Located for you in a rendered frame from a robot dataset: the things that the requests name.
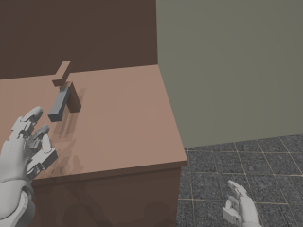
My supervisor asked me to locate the left robot hand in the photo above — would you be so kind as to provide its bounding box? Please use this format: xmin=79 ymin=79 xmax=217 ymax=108
xmin=0 ymin=106 xmax=58 ymax=185

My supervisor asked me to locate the robot left forearm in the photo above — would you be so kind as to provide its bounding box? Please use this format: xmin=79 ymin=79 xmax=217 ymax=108
xmin=0 ymin=180 xmax=36 ymax=227

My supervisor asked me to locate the tap lever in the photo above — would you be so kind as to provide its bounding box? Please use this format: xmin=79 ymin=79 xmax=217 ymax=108
xmin=47 ymin=87 xmax=70 ymax=122

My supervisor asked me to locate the counter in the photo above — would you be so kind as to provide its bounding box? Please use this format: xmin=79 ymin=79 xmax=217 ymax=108
xmin=0 ymin=0 xmax=187 ymax=227

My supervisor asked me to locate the right robot hand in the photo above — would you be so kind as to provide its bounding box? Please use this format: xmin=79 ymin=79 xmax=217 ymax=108
xmin=223 ymin=180 xmax=260 ymax=227

